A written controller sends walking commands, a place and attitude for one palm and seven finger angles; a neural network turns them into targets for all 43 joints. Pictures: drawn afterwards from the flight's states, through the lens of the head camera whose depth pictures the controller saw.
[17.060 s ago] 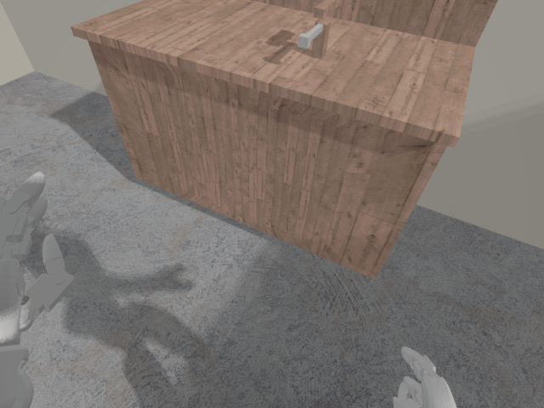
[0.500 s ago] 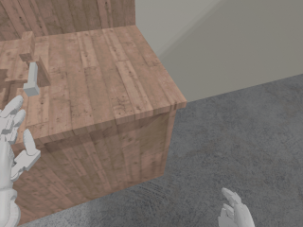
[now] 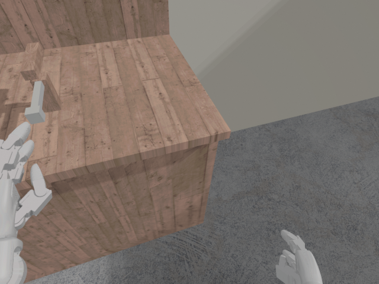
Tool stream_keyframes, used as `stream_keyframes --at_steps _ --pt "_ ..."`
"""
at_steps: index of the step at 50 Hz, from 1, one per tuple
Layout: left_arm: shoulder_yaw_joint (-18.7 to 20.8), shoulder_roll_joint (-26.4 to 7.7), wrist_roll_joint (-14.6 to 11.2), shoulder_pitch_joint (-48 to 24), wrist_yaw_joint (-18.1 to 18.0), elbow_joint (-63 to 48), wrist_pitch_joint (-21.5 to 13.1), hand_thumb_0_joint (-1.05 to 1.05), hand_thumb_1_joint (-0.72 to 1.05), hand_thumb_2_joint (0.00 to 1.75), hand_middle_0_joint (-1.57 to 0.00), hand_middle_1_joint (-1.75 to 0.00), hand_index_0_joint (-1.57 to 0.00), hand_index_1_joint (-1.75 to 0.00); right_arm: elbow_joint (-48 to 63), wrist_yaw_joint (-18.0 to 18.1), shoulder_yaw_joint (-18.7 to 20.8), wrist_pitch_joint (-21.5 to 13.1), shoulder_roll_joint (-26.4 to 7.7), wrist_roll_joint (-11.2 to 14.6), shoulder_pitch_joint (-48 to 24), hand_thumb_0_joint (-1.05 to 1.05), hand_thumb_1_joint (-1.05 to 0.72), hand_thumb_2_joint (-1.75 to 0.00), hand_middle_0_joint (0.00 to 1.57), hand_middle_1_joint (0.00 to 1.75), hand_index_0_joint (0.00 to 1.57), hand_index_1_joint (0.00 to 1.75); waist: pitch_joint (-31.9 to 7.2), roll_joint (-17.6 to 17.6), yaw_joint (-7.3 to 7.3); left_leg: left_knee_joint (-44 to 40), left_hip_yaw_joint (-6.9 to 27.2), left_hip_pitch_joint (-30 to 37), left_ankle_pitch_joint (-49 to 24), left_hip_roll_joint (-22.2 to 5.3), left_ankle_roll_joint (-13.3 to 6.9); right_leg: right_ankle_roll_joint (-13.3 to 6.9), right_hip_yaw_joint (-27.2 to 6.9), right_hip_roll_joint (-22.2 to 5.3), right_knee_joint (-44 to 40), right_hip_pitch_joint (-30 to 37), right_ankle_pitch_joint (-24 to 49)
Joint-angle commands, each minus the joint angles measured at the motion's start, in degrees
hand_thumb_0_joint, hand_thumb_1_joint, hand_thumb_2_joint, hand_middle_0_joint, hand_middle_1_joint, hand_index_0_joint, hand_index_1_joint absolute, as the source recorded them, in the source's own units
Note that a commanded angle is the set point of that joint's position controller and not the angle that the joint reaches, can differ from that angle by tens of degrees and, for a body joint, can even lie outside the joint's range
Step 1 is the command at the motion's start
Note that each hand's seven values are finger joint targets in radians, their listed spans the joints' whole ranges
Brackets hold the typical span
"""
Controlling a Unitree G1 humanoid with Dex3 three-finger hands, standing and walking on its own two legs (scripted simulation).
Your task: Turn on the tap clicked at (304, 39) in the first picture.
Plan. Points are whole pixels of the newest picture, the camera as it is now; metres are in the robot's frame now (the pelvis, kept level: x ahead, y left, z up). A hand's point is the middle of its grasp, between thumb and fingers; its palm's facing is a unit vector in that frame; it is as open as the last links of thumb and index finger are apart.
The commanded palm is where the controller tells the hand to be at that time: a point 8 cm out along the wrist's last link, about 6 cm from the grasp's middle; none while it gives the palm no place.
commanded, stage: shuffle to correct the standing spot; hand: left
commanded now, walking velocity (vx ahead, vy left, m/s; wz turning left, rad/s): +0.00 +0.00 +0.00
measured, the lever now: (35, 114) +0.40 +0.39 +0.13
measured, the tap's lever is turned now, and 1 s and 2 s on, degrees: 0 0 0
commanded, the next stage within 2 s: come to a stop and stand still in 0.30 s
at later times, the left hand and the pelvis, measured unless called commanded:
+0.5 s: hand (44, 168) +0.25 +0.28 +0.15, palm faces +0.43 -0.83 -0.36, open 7.4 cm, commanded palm +0.20 +0.31 +0.17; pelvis +0.04 +0.03 -0.02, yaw +0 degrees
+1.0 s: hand (50, 187) +0.22 +0.24 +0.16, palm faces +0.43 -0.83 -0.36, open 7.4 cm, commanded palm +0.18 +0.27 +0.17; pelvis +0.01 -0.01 +0.00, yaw +0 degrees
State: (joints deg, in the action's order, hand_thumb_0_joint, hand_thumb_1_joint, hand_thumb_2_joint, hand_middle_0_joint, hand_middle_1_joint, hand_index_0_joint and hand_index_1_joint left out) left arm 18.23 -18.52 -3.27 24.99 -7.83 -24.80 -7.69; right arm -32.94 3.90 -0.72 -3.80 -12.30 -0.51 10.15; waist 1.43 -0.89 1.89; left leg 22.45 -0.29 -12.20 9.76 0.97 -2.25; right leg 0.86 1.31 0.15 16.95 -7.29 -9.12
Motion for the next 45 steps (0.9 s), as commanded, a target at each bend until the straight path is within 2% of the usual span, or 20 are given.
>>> stream_keyframes --at_steps 1,2,4,9,13,16,17,18,20,23,25,27,29,30,32,34,36,37,40,45 --pt "6.3 -10.0 -0.2 -3.9 -1.1 -14.1 -4.2 0.0 0.9 0.9 -0.2 -0.3 -0.2 -0.3 9.4 0.4 2.4 -2.8 -6.1 0.0 -5.9 0.0 -0.9 -0.9 0.2 0.3 0.2 0.3 -8.3 -2.5 -0.41 -3.0 0.8 3.5 -7.6 -1.0 2.5 -0.7 -0.7 -0.2 -2.0 2.0 8.5" --pt "7.5 -11.1 -0.2 -3.4 -1.2 -14.2 -4.0 0.0 0.9 0.9 -0.2 -0.3 -0.2 -0.3 9.3 0.5 2.5 -2.7 -6.3 -0.2 -6.0 0.0 -0.9 -0.9 0.2 0.3 0.2 0.3 -8.6 -3.1 -0.28 -3.1 0.6 3.6 -7.7 -1.1 2.7 -0.7 -0.6 -0.1 -1.9 2.2 8.6" --pt "6.3 -9.9 -0.3 -3.4 -1.2 -14.0 -4.1 0.0 0.9 0.9 -0.2 -0.3 -0.2 -0.3 9.5 0.2 2.6 -2.5 -6.4 -0.2 -5.9 0.0 -0.9 -0.9 0.2 0.3 0.2 0.3 -8.2 -3.0 -0.63 -2.5 0.7 2.7 -5.4 -1.1 2.3 -0.9 -0.7 -0.9 -1.4 2.2 6.8" --pt "6.1 -9.7 -0.4 -2.6 -1.3 -11.6 -4.0 0.0 0.9 0.9 -0.2 -0.3 -0.2 -0.3 9.2 0.1 3.0 -2.3 -6.7 -0.4 -5.9 0.0 -0.9 -0.9 0.2 0.3 0.2 0.3 -5.7 -0.7 -1.27 -0.2 1.4 -1.1 7.7 -1.2 0.9 -2.3 -2.7 -3.0 -1.2 -1.8 -6.4" --pt "6.1 -10.1 -0.3 -4.5 -1.4 -11.9 -4.3 0.0 0.9 0.9 -0.2 -0.3 -0.2 -0.3 8.9 0.1 3.1 -2.4 -6.8 -0.4 -6.1 0.0 -0.9 -0.9 0.2 0.3 0.2 0.3 -3.6 0.9 -1.7 3.2 2.4 -2.9 11.3 -1.2 0.1 -3.8 -5.2 -5.1 -0.4 -5.2 -12.5" --pt "6.4 -10.5 -0.3 -6.1 -1.5 -13.5 -4.9 0.0 0.9 0.9 -0.2 -0.3 -0.2 -0.3 8.9 0.0 3.2 -2.9 -7.5 -0.1 -6.0 0.0 -0.9 -0.9 0.2 0.3 0.2 0.3 -3.8 -1.5 -1.79 2.6 4.7 -3.5 10.0 -2.1 -0.5 -3.9 -3.6 -4.4 5.3 -4.4 -8.7" --pt "7.3 -11.8 -0.2 -7.0 -1.6 -15.2 -5.0 0.0 0.9 0.9 -0.2 -0.3 -0.2 -0.3 8.9 0.1 3.3 -3.1 -7.9 -0.1 -6.5 0.0 -0.9 -0.9 0.2 0.3 0.2 0.3 -4.0 -5.6 -1.83 0.8 6.2 -2.4 9.9 -3.1 -0.7 -3.4 -2.0 -3.3 8.7 -5.0 -6.5" --pt "7.1 -11.1 -0.2 -6.8 -1.6 -16.1 -5.2 0.0 0.9 0.9 -0.2 -0.3 -0.2 -0.3 9.0 0.1 3.1 -3.3 -7.9 -0.1 -5.9 0.0 -0.9 -0.9 0.2 0.3 0.2 0.3 -4.6 -6.6 -1.87 -0.9 9.4 -2.4 8.1 -4.8 -1.4 -2.6 0.7 -1.9 13.4 -4.4 -3.4" --pt "7.3 -10.9 -0.1 -5.5 -1.6 -16.2 -5.5 0.0 0.9 0.9 -0.2 -0.3 -0.2 -0.3 9.2 0.0 3.3 -3.5 -7.7 -0.1 -5.4 0.0 -0.9 -0.9 0.2 0.3 0.2 0.3 -5.1 -9.2 -1.65 -2.1 13.2 -0.4 3.3 -7.3 -2.5 -1.6 2.2 -0.8 18.4 -7.3 -3.8" --pt "7.8 -11.4 -0.2 -4.9 -1.5 -18.1 -5.7 0.0 0.9 0.9 -0.2 -0.3 -0.2 -0.3 8.6 -0.3 2.9 -4.1 -6.8 -0.5 -4.5 0.0 -0.9 -0.9 0.2 0.3 0.2 0.3 -6.2 -8.0 -1.5 -1.0 13.6 6.7 -16.6 -9.1 -0.5 -0.9 2.2 -0.2 17.6 -12.0 -9.5" --pt "7.7 -10.8 0.0 -3.4 -1.4 -16.6 -5.3 0.0 0.9 0.9 -0.2 -0.3 -0.2 -0.3 8.5 -0.9 2.9 -4.1 -6.7 -0.3 -4.0 0.0 -0.9 -0.9 0.2 0.3 0.2 0.3 -7.2 -4.4 -1.32 2.6 9.2 6.3 -30.4 -7.7 2.7 -1.4 2.5 -0.1 12.1 -6.9 -4.1" --pt "9.3 -11.6 -0.1 -0.9 -1.2 -15.3 -4.9 0.0 0.9 0.9 -0.2 -0.3 -0.2 -0.3 8.7 -1.2 2.8 -3.6 -6.5 0.0 -4.4 0.0 -0.9 -0.9 0.2 0.3 0.2 0.3 -10.0 -2.3 -1.0 6.8 4.7 4.5 -39.1 -5.5 5.3 -2.2 1.3 -1.0 9.3 0.2 11.8" --pt "9.0 -10.9 -0.4 1.0 -1.1 -16.0 -4.8 0.0 0.9 0.9 -0.2 -0.3 -0.2 -0.3 9.1 -1.5 2.9 -3.0 -6.3 0.5 -4.1 0.0 -0.9 -0.9 0.2 0.3 0.2 0.3 -12.2 -0.5 -0.85 8.9 3.4 3.8 -44.7 -4.7 6.2 -2.9 0.5 -2.1 9.9 4.3 22.3" --pt "9.1 -10.5 -0.6 2.3 -1.0 -15.8 -4.5 0.0 0.9 0.9 -0.2 -0.3 -0.2 -0.3 9.2 -1.6 2.9 -2.8 -6.3 0.6 -3.9 0.0 -0.9 -0.9 0.2 0.3 0.2 0.3 -12.8 -0.1 -0.78 8.2 3.1 4.3 -45.6 -4.5 6.4 -2.9 0.8 -1.7 10.2 4.4 22.5" --pt "10.9 -12.1 -0.7 4.8 -0.8 -16.8 -3.9 0.0 0.9 0.9 -0.2 -0.3 -0.2 -0.3 9.5 -1.4 3.0 -2.4 -6.3 0.7 -4.1 0.0 -0.9 -0.9 0.2 0.3 0.2 0.3 -13.5 -3.6 -0.62 6.0 2.6 7.5 -47.1 -4.9 5.9 -1.8 1.2 -0.6 10.0 1.9 17.4" --pt "10.1 -11.4 -0.7 5.4 -0.7 -18.4 -3.6 0.0 0.9 0.9 -0.2 -0.3 -0.2 -0.3 10.1 -1.4 2.6 -1.9 -5.6 0.6 -4.8 0.0 -0.9 -0.9 0.2 0.3 0.2 0.3 -14.2 -4.3 -0.62 5.1 2.9 7.8 -44.2 -5.6 5.0 -1.7 0.9 -0.5 8.4 1.8 13.6" --pt "10.0 -11.4 -0.8 4.6 -0.9 -19.8 -3.5 0.0 0.9 0.9 -0.2 -0.3 -0.2 -0.3 10.3 -1.0 2.5 -1.7 -5.7 0.4 -5.2 0.0 -0.9 -0.9 0.2 0.3 0.2 0.3 -14.3 -4.5 -0.6 5.0 2.5 5.5 -38.4 -5.4 4.4 -1.9 0.2 -1.0 7.2 3.8 16.6" --pt "11.0 -12.5 -0.9 4.6 -1.2 -20.1 -3.4 0.0 0.9 0.9 -0.2 -0.3 -0.2 -0.3 10.3 -0.6 2.4 -1.7 -5.8 0.3 -5.4 0.0 -0.9 -0.9 0.2 0.3 0.2 0.3 -15.0 -4.2 -0.51 5.3 2.3 5.8 -38.3 -5.3 4.2 -1.9 -0.2 -1.4 7.3 4.4 19.6" --pt "9.4 -11.5 -0.8 3.1 -1.7 -20.4 -3.4 0.0 0.9 0.9 -0.2 -0.3 -0.2 -0.3 10.1 -0.3 2.3 -1.8 -5.9 0.1 -4.8 0.0 -0.9 -0.9 0.2 0.3 0.2 0.3 -15.9 -5.4 -0.96 4.9 2.4 7.6 -38.3 -5.1 4.1 -1.5 0.1 -1.4 7.1 3.7 18.9" --pt "7.9 -10.2 -0.8 1.4 -2.1 -17.0 -2.7 0.0 0.9 0.9 -0.2 -0.3 -0.2 -0.3 9.8 0.5 2.4 -1.6 -5.8 0.0 -5.7 0.0 -0.9 -0.9 0.2 0.3 0.2 0.3 -13.3 -2.2 -0.95 3.6 1.4 4.3 -18.7 -3.7 2.6 -1.5 -2.2 -2.8 2.9 3.5 18.7"
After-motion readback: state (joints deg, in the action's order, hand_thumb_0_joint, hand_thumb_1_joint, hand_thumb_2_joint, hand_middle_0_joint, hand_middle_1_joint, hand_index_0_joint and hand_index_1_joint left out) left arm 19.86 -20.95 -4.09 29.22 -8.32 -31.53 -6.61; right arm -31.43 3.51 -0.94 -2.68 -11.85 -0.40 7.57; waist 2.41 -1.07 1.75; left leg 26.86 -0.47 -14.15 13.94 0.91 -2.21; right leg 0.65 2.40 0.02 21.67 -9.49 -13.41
